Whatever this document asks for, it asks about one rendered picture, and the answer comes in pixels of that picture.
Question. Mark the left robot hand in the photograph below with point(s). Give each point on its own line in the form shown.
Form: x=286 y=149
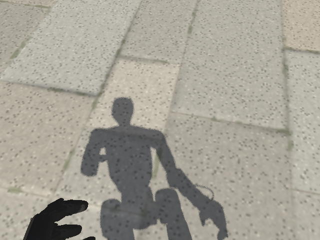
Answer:
x=43 y=227

